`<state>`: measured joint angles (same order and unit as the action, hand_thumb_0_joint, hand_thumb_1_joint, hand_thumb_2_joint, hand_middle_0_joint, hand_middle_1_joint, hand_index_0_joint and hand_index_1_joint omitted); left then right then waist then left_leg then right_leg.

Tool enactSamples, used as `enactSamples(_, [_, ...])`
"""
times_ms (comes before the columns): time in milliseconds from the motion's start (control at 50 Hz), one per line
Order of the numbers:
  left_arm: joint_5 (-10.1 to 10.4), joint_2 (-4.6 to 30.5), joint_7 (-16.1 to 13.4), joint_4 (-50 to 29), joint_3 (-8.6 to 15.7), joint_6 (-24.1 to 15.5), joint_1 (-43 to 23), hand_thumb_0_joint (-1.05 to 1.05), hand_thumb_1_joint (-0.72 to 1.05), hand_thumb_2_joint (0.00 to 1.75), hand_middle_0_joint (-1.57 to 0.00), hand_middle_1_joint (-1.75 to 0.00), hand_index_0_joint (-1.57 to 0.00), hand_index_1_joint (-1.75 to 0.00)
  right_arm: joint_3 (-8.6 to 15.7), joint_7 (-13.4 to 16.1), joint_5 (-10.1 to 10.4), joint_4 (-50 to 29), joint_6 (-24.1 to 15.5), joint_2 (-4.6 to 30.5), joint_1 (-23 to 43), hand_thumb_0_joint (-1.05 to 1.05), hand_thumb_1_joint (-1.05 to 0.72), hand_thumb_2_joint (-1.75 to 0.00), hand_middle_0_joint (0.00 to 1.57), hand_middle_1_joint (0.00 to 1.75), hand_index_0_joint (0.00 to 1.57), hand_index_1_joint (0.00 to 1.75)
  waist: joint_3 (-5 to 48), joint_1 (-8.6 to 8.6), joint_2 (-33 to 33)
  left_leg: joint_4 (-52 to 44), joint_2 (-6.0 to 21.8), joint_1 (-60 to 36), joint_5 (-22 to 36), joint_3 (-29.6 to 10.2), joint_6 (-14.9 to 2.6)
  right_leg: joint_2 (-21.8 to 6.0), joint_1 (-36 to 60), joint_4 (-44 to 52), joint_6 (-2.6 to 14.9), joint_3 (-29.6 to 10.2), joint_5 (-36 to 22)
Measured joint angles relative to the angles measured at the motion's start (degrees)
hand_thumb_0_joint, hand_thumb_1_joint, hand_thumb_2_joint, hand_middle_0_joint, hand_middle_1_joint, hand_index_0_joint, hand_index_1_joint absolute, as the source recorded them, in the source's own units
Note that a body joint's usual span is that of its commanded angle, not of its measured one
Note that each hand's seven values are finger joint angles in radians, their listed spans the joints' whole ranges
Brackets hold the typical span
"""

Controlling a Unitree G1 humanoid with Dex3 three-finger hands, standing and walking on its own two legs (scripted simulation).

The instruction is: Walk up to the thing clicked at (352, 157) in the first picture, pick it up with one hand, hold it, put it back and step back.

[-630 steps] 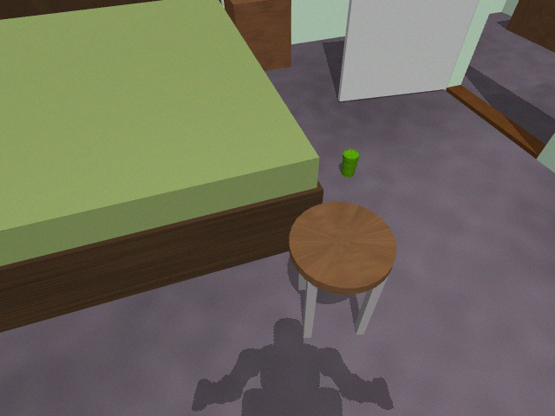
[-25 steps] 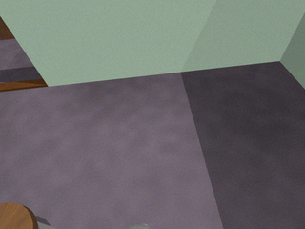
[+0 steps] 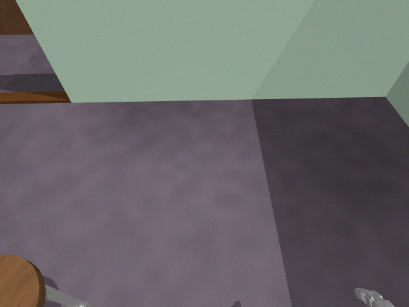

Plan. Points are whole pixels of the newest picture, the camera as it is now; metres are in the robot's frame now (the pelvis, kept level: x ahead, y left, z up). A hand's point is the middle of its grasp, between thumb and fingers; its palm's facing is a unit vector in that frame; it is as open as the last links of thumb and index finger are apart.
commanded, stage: walk up
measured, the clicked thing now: out of the picture +0.58 +1.35 -0.68
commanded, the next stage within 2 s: stand in 0.92 s
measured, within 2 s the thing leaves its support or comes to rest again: neither
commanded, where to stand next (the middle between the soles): +0.05 +0.01 m, yaw -1 degrees
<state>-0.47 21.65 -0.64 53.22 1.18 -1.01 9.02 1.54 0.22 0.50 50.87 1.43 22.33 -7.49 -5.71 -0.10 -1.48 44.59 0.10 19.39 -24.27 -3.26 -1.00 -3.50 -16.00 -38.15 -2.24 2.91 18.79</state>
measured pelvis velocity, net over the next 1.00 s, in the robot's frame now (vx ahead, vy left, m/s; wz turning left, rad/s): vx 0.01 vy -0.01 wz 0.02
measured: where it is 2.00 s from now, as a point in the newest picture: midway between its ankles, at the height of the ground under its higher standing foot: outside the picture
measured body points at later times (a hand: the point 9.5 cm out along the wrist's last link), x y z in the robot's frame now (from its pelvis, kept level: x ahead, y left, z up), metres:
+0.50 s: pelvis +0.00 +0.00 +0.02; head +0.01 +0.00 +0.47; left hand +0.05 +0.31 -0.11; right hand +0.10 -0.30 -0.11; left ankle +0.02 +0.12 -0.72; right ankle +0.02 -0.15 -0.72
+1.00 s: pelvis +0.01 -0.01 +0.03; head +0.02 -0.01 +0.48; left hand +0.10 +0.30 -0.10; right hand +0.10 -0.31 -0.10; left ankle +0.02 +0.12 -0.72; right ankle +0.02 -0.15 -0.72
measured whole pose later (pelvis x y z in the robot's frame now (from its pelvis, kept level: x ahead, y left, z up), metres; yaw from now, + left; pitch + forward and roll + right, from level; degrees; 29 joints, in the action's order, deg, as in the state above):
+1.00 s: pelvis +0.01 -0.01 +0.03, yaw +1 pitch -2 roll +0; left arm -0.3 21.0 -0.1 65.1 0.5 -0.9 4.3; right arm 0.8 -1.0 -0.4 65.0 0.3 20.0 -4.7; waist -3.1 0.2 0.0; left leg 20.0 0.1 7.7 -10.1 -2.3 1.0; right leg -3.0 -7.3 -20.3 -2.0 1.5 10.6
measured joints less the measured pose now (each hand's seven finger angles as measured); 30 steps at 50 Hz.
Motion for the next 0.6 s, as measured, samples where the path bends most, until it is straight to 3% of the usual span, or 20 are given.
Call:
enactSamples(40, [-0.39,0.11,0.23,0.74,-0.13,0.32,-0.11,0.01,0.91,0.90,-0.21,-0.30,-0.20,-0.30,0.25,-0.40,-0.20,0.58,0.00,0.19,0.02,0.00,-0.91,-0.90,0.20,0.30,0.20,0.30,0.54,0.20,0.49,-1.33,-0.70,-1.01,-1.85,1.21,-0.43,-1.35,-0.50,-0.90,-0.16,-0.25,0.46])
enactSamples(80, [-0.37,0.28,0.25,1.52,-0.17,0.71,-0.71,0.01,0.90,0.90,-0.21,-0.30,-0.20,-0.30,0.48,-0.86,-0.55,1.46,-0.50,0.31,-0.27,0.00,-0.91,-0.90,0.20,0.30,0.20,0.30,0.56,0.21,0.80,-3.93,-1.18,-1.55,5.57,1.94,-0.35,-2.28,-0.78,-1.30,-0.25,-0.45,0.47])
enactSamples(160, [0.31,1.31,0.32,2.91,0.37,0.89,-1.47,0.01,0.91,0.90,-0.21,-0.30,-0.20,-0.30,-0.02,-1.45,-1.31,3.73,-0.58,-0.79,-0.76,0.00,-0.91,-0.90,0.20,0.30,0.20,0.30,0.45,-0.19,0.92,-5.19,-0.79,-1.46,5.69,1.64,-0.24,-0.28,-1.06,-0.86,2.33,-2.08,3.77])
enactSamples(180, [0.33,1.58,0.39,3.30,0.52,0.72,-1.47,0.01,0.91,0.90,-0.21,-0.30,-0.20,-0.30,-0.26,-1.52,-1.35,4.31,-0.46,-1.18,-0.93,0.00,-0.91,-0.90,0.20,0.30,0.20,0.30,0.41,-0.20,0.96,-5.82,-0.65,-1.61,6.04,1.27,-0.05,0.10,-0.50,0.58,2.42,-2.01,2.22])
enactSamples(220, [0.21,2.07,0.47,3.99,0.60,0.12,-1.04,0.01,0.91,0.90,-0.21,-0.30,-0.20,-0.30,-0.75,-1.65,-1.27,5.44,-0.17,-1.89,-1.01,0.00,-0.91,-0.90,0.20,0.30,0.20,0.30,0.43,-0.42,1.44,-7.24,-0.69,-2.01,6.91,1.03,0.41,0.07,0.45,3.58,1.31,-1.86,-2.91])
enactSamples(280, [0.09,1.91,0.46,5.63,0.18,0.02,-0.36,0.01,0.91,0.90,-0.21,-0.30,-0.20,-0.30,-0.85,-1.80,-1.21,6.58,-0.13,-2.21,-0.63,0.00,-0.91,-0.90,0.20,0.30,0.20,0.30,0.43,-0.40,1.47,-9.34,-0.82,-2.80,8.04,1.08,0.54,-0.17,1.15,5.39,-0.25,-1.86,-3.47])
enactSamples(600, [0.35,-0.69,0.51,10.29,-1.15,-0.20,-2.39,0.01,0.91,0.90,-0.21,-0.30,-0.20,-0.30,-0.94,-1.64,-0.50,11.01,-0.61,-2.40,2.81,0.00,-0.91,-0.90,0.20,0.30,0.20,0.30,2.10,-0.57,1.34,-19.24,-0.60,-8.53,12.34,0.61,1.23,-0.06,6.53,14.21,-0.31,-1.13,-7.01])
